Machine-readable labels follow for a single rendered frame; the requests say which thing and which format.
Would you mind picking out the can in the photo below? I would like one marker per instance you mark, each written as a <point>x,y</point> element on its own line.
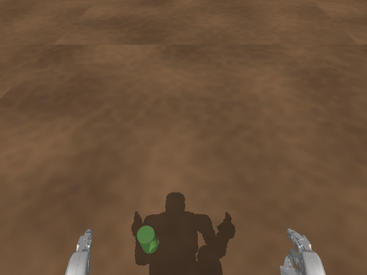
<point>147,239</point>

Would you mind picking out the right robot hand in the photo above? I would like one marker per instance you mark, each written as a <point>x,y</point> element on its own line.
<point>308,262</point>

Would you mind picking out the left robot hand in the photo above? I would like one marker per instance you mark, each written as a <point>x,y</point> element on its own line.
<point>79,263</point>

